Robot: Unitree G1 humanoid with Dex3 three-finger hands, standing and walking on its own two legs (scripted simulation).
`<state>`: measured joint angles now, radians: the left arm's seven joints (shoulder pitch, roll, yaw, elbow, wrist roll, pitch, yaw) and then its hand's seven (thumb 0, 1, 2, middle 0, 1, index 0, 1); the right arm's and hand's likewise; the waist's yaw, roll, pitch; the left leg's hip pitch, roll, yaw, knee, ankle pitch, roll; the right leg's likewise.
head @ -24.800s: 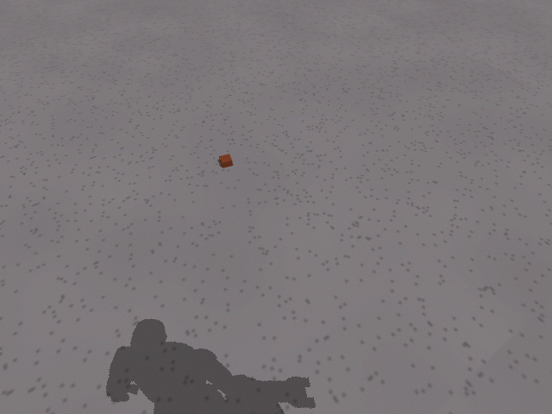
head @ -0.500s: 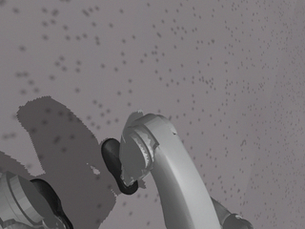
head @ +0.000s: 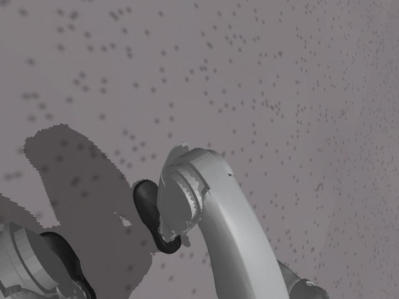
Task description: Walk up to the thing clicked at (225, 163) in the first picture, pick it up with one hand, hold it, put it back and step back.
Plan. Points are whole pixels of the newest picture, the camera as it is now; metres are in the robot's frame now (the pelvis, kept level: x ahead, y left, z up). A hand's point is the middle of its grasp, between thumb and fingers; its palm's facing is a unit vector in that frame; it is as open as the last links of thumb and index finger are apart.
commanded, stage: close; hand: left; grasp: from above
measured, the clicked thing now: out of the picture +0.46 +0.42 -0.30
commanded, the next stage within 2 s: settle in 1.70 s
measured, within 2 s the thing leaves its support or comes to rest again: neither
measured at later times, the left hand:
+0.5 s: hand out of the picture +0.44 +0.41 -0.27, palm faces -0.34 -0.30 -0.89, open 10.7 cm
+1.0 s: hand out of the picture +0.44 +0.41 -0.27, palm faces -0.31 -0.31 -0.90, open 10.3 cm
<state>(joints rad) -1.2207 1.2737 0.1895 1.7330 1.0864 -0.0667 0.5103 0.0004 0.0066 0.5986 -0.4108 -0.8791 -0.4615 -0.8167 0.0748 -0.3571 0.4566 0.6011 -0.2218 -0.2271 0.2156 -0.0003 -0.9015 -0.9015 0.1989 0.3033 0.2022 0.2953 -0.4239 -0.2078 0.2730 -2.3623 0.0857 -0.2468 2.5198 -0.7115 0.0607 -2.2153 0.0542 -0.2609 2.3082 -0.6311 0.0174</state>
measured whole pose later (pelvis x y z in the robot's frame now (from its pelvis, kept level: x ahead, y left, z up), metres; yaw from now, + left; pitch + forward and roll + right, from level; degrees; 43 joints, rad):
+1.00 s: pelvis +0.00 +0.00 +0.00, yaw +0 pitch +29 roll -17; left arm -1.23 1.28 0.19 1.75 1.08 -0.06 0.53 0.00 0.03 0.62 -0.43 -0.89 -0.48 -0.83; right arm 0.07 -0.36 0.45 0.60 -0.22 -0.23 0.22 0.00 -0.90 -0.90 0.20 0.30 0.20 0.30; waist -0.43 -0.21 0.27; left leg -2.36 0.08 -0.25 2.52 -0.72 0.06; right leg -2.21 0.06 -0.26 2.31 -0.63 0.02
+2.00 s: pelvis +0.00 +0.00 +0.00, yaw +0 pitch +29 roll -17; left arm -1.22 1.28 0.21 1.72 1.10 -0.06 0.51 0.00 0.05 0.66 -0.43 -0.97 -0.50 -0.90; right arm 0.08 -0.36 0.44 0.60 -0.22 -0.22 0.22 0.00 -0.90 -0.90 0.20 0.30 0.20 0.30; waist -0.42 -0.20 0.26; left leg -2.37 0.08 -0.25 2.52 -0.72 0.06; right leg -2.22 0.06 -0.26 2.31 -0.64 0.02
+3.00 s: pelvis +0.00 -0.01 +0.10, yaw +11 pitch +36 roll -7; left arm -1.09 0.91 0.13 1.27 1.03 0.07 0.03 0.00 -0.42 0.91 -0.05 -1.19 -0.11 -1.13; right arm 0.18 -0.31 0.09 0.60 -0.05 0.06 0.10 0.00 -0.90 -0.90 0.20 0.30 0.20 0.30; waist -0.22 0.04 -0.09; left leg -2.14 0.05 -0.06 2.13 -0.63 0.04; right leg -2.06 0.00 -0.11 2.06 -0.63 -0.01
